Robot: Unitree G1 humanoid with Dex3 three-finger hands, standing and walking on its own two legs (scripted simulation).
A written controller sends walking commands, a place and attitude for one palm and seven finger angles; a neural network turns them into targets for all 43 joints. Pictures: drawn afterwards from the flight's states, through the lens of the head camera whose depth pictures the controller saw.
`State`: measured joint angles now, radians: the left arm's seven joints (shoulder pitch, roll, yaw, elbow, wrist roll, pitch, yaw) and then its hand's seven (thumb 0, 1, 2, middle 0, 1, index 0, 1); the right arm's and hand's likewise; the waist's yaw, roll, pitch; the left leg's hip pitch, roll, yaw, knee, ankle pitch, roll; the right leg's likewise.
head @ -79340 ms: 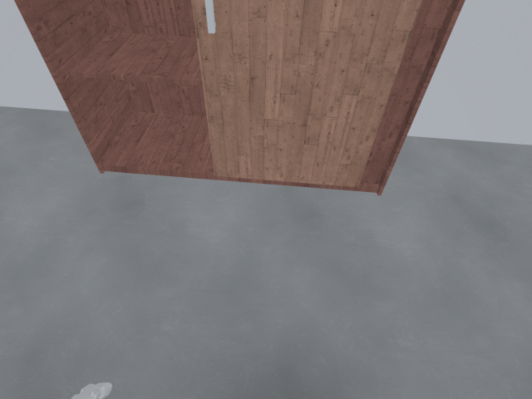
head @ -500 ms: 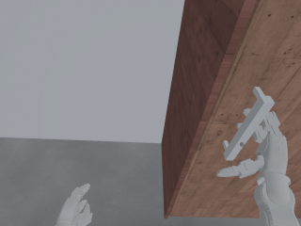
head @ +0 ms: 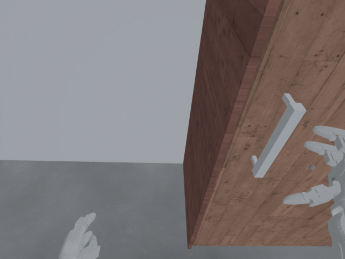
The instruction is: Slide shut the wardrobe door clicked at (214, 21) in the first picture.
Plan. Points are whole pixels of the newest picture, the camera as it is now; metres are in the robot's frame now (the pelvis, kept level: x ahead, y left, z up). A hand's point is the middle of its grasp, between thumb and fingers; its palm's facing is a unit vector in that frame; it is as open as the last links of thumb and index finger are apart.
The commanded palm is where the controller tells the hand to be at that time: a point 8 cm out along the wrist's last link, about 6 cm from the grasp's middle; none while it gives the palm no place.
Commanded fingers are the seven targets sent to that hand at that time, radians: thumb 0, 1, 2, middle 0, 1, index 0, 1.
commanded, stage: slip the hand off the handle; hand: right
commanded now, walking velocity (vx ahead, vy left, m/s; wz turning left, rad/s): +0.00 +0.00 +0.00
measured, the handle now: (271, 139) +0.34 -0.21 +0.15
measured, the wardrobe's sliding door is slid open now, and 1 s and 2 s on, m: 0.00 0.00 0.00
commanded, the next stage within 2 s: draw the hand back to the body in 0.66 s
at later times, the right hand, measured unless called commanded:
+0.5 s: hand (329, 207) +0.19 -0.26 +0.14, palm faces +0.31 +0.93 -0.19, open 14.7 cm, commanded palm +0.14 -0.30 +0.15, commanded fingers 0.00 0.55 -0.20 0.25 1.15 0.25 1.15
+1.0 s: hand (334, 218) +0.17 -0.25 +0.14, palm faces +0.06 +0.99 -0.13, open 14.7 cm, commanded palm +0.12 -0.30 +0.16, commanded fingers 0.00 0.55 -0.20 0.25 1.15 0.25 1.15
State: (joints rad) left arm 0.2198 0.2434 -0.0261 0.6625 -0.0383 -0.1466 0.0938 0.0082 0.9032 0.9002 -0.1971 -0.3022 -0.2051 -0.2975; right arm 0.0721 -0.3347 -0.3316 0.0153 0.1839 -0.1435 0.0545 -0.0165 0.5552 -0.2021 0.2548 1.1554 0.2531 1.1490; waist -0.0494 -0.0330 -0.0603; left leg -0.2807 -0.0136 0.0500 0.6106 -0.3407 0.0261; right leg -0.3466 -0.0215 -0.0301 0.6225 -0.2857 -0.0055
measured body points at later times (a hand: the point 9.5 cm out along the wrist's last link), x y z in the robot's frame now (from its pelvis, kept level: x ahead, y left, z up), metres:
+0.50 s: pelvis +0.00 -0.01 +0.00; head -0.03 +0.00 +0.45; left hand +0.19 +0.20 -0.07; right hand +0.17 -0.31 +0.15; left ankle -0.01 +0.10 -0.73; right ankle +0.03 -0.12 -0.73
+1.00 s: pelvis +0.00 -0.02 +0.00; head -0.04 +0.00 +0.45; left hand +0.20 +0.19 -0.05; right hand +0.16 -0.31 +0.15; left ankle -0.01 +0.10 -0.73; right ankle +0.03 -0.12 -0.73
